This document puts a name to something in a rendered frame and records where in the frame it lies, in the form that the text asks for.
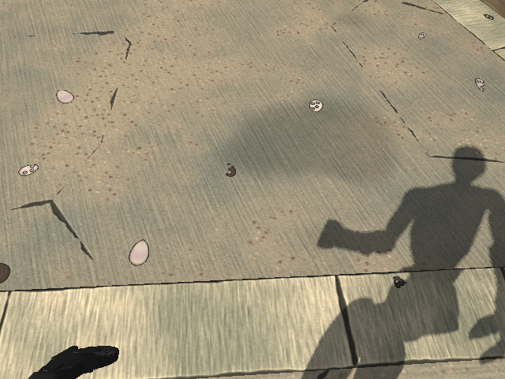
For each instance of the robot left hand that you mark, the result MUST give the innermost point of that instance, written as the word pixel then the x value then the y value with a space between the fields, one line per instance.
pixel 73 362

